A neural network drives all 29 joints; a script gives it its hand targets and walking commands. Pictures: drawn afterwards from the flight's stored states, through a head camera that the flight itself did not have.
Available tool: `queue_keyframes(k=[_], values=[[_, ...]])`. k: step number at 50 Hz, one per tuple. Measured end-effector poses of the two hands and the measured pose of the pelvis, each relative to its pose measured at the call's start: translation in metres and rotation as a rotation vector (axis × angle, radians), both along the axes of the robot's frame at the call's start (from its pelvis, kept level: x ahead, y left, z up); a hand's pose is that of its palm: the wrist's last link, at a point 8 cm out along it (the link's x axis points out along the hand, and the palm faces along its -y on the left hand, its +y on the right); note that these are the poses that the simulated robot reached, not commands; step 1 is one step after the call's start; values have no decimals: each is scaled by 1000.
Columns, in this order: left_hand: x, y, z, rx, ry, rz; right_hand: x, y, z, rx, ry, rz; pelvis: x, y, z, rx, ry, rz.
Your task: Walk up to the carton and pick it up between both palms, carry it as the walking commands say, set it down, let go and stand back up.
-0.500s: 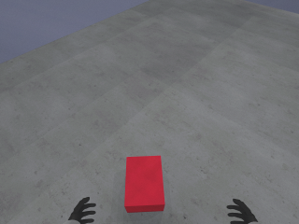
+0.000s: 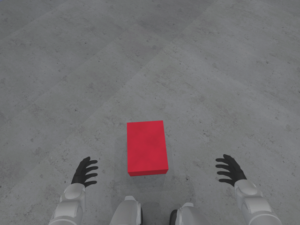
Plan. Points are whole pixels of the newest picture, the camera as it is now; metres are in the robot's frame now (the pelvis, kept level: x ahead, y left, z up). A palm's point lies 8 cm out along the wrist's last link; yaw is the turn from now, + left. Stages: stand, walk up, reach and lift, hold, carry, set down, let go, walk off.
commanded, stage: reach and lift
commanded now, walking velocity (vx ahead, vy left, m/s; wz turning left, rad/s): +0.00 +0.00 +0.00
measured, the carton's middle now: (146, 148) +0.49 +0.05 -0.65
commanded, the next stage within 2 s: none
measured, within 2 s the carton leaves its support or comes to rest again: neither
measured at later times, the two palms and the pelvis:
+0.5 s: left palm (92, 139) +0.38 +0.23 -0.15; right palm (212, 139) +0.38 -0.18 -0.14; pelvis -0.02 +0.00 -0.04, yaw -2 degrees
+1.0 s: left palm (98, 121) +0.46 +0.22 -0.20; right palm (199, 121) +0.46 -0.16 -0.19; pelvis -0.02 +0.00 -0.06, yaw -3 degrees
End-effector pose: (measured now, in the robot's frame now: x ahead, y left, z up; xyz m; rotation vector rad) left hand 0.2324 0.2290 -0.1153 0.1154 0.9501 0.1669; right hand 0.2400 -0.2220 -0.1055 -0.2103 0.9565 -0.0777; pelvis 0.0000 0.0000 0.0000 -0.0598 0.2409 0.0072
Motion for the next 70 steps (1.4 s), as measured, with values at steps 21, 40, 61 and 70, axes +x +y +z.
queue_keyframes(k=[21,40,61,70], values=[[129,-8,-25,-34,-184,7,117,38,-26,41,-163,5,-24,3,-34,-14,202,-15],[227,-8,-55,-53,-315,11,216,55,-53,50,-299,10,-20,-3,-51,-8,424,-32],[229,-1,-139,-58,-308,33,223,68,-132,66,-319,-27,-47,2,-112,-13,530,-57],[223,-8,-203,-50,-296,35,218,61,-190,37,-326,-45,-66,5,-178,-22,507,-66]])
